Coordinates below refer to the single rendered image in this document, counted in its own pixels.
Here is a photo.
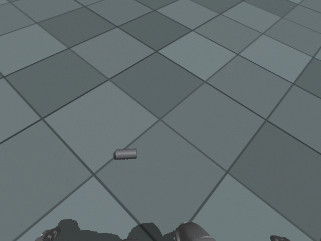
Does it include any left robot hand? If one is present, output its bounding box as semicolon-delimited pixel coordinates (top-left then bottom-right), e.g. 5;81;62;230
35;228;61;241

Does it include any can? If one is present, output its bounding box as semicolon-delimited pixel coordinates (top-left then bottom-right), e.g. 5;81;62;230
116;149;137;159

